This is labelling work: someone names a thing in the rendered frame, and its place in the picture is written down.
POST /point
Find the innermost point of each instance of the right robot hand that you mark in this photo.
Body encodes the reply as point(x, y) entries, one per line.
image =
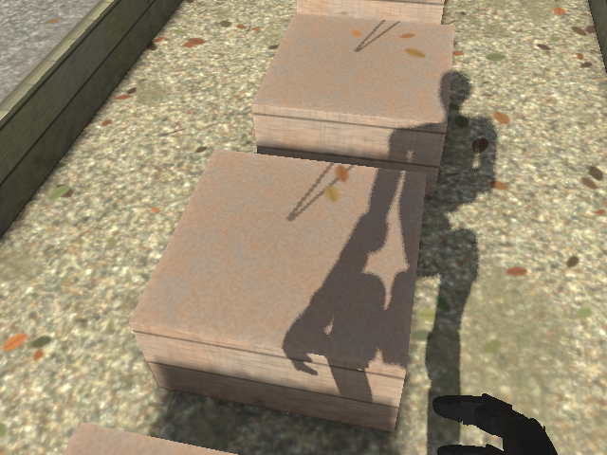
point(521, 436)

